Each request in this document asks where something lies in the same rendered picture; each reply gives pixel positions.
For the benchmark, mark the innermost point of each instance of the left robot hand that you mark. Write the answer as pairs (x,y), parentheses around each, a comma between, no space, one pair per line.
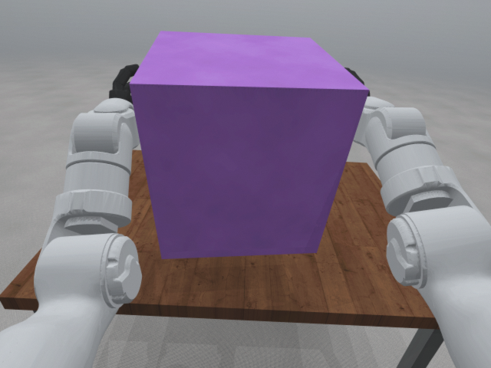
(121,89)

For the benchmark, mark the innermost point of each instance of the left robot forearm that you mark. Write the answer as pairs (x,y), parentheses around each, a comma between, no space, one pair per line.
(95,197)

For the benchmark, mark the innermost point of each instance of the robot left upper arm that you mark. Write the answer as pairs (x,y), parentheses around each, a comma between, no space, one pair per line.
(81,282)

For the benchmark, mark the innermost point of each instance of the right robot hand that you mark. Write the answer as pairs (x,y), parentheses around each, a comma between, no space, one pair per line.
(355,75)

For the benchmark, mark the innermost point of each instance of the right robot forearm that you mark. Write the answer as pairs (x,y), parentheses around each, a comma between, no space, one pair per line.
(412,174)

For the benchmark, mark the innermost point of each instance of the table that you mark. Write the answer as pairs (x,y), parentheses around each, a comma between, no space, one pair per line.
(347,282)

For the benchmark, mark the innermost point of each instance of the carton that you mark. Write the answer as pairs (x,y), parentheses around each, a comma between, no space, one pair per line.
(244,141)

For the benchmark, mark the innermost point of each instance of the robot right upper arm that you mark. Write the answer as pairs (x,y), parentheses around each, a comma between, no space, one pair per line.
(446,255)

